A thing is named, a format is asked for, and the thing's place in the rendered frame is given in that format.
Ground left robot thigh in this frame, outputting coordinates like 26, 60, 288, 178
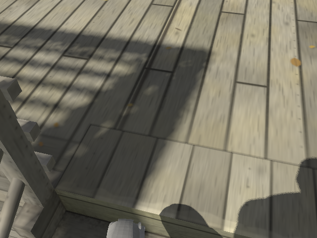
106, 218, 146, 238

